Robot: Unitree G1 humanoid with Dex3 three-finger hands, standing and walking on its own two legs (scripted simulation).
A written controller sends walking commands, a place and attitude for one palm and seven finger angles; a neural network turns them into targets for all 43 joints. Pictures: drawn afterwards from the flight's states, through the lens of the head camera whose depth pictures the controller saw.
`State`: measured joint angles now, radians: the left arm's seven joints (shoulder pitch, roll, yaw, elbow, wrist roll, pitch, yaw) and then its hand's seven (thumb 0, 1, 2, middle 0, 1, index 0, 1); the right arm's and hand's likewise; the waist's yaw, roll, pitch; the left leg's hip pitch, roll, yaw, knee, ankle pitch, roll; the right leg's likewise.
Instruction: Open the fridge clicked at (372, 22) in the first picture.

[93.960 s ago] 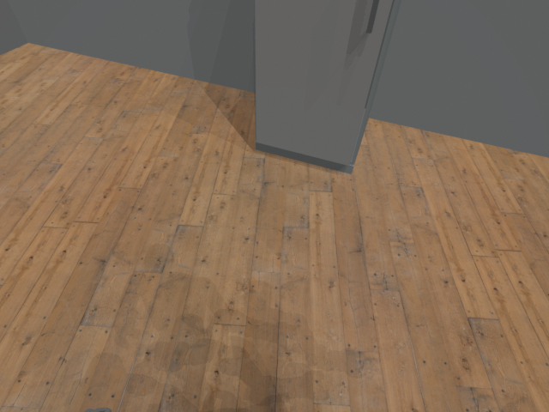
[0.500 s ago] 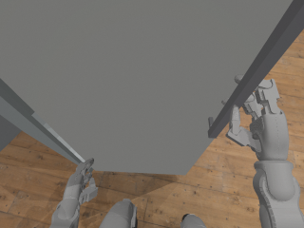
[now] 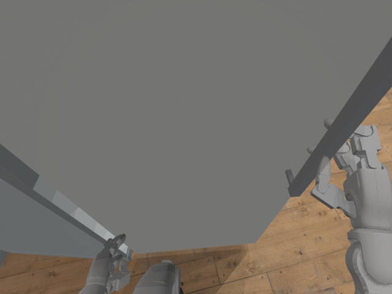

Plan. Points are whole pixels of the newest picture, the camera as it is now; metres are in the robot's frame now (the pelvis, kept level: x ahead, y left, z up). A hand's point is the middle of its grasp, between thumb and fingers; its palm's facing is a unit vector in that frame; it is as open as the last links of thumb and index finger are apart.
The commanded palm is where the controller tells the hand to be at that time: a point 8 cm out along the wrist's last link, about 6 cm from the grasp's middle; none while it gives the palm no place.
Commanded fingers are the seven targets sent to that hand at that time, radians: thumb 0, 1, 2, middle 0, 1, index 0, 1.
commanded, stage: walk backward, drawing the door open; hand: right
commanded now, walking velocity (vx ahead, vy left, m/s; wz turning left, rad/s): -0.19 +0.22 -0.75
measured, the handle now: (330, 126) +0.33 -0.17 +0.20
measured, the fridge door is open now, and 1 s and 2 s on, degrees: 82 87 87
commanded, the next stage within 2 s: stop walking and hold the door back in 0.14 s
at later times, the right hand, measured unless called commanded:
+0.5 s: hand (323, 268) +0.16 -0.14 +0.14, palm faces +0.51 +0.84 -0.19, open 7.4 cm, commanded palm +0.16 -0.19 +0.14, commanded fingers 0.00 -0.90 -0.90 0.45 1.40 0.45 1.40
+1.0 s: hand (327, 211) +0.23 -0.16 +0.15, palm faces +0.55 +0.81 -0.22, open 5.9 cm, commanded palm +0.17 -0.19 +0.14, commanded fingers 0.00 -0.90 -0.90 0.45 1.40 0.45 1.40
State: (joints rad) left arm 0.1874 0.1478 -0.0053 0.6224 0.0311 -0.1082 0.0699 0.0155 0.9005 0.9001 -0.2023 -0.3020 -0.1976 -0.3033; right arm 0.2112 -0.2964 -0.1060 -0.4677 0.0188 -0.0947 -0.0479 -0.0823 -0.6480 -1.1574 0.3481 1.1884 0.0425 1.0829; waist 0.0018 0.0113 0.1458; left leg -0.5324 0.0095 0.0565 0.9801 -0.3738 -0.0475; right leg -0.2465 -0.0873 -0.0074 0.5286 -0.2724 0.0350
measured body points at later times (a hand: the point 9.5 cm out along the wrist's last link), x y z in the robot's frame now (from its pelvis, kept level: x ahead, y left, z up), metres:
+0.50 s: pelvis -0.08 +0.13 -0.01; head -0.06 +0.10 +0.43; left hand +0.19 +0.30 -0.09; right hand +0.13 -0.19 +0.15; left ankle +0.01 +0.24 -0.73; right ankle -0.10 +0.06 -0.74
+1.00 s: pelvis -0.12 +0.17 +0.00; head -0.08 +0.18 +0.45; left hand +0.07 +0.39 -0.13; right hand +0.19 -0.20 +0.16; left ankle -0.08 +0.30 -0.74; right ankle -0.10 +0.04 -0.70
